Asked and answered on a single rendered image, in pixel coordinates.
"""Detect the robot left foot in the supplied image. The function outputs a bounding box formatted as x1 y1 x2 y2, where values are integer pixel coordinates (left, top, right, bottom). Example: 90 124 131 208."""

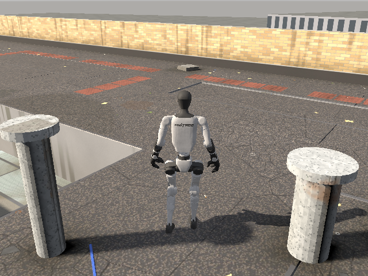
166 223 175 233

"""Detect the left robot hand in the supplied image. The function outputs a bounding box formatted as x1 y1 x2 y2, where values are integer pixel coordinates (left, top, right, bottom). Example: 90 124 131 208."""
150 157 164 168

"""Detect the robot left shin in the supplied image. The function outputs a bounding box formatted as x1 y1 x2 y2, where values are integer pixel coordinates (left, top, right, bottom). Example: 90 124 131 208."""
167 187 175 226

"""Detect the robot right forearm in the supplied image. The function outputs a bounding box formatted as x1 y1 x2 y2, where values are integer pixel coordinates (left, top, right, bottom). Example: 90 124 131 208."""
206 139 218 162

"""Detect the robot left forearm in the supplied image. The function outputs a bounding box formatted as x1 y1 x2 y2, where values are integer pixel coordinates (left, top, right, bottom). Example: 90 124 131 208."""
151 138 162 159

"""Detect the right robot hand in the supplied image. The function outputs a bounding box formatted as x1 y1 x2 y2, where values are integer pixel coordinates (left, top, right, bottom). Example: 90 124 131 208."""
207 159 220 173

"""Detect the right robot upper arm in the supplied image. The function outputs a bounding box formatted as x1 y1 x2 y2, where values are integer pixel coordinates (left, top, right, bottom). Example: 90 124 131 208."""
196 116 212 148

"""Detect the left robot upper arm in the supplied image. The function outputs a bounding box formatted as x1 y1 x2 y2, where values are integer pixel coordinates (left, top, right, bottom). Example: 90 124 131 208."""
156 116 173 147

